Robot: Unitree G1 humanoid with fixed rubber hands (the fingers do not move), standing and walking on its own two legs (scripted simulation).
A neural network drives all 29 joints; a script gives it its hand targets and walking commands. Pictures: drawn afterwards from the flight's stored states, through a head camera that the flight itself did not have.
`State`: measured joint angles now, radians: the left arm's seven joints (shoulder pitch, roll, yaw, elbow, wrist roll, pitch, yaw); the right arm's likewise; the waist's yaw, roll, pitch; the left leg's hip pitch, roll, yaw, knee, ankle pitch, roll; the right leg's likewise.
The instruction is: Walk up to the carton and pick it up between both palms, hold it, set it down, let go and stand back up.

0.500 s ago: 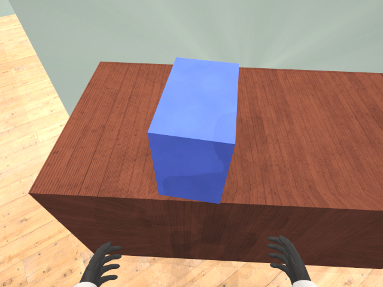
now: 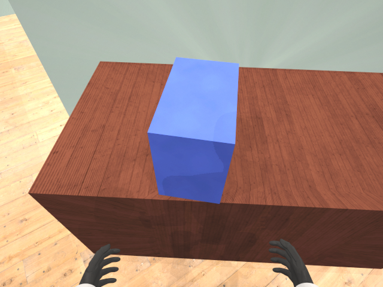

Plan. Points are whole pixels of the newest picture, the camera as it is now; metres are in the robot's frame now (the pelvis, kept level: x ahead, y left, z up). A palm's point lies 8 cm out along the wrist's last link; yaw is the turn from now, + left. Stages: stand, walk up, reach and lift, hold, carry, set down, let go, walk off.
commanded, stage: let go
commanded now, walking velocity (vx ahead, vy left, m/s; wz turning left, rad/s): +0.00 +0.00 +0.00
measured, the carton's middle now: (197, 130) +0.51 -0.03 -0.01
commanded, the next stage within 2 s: stand in 0.38 s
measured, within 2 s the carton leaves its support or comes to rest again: neither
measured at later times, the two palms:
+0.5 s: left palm (88, 286) +0.14 +0.22 -0.09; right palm (305, 283) +0.14 -0.23 -0.09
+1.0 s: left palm out of the picture +0.10 +0.25 -0.12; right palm out of the picture +0.11 -0.26 -0.09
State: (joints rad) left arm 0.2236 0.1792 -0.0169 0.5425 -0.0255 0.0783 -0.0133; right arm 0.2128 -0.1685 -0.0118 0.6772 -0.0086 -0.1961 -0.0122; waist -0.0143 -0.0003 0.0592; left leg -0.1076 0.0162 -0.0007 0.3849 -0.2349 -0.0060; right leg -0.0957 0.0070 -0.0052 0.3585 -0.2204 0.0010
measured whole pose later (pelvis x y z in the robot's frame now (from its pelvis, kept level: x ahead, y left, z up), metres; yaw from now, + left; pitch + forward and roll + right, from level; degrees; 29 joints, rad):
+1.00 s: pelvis +0.00 +0.01 +0.00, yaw +0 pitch -3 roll -1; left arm 0.22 0.23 -0.02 0.78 0.01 0.02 0.00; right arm 0.21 -0.28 -0.01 0.74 -0.02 -0.02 0.00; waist -0.01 0.00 0.06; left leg -0.14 0.02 0.00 0.47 -0.28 0.00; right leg -0.11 0.01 -0.01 0.41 -0.25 0.01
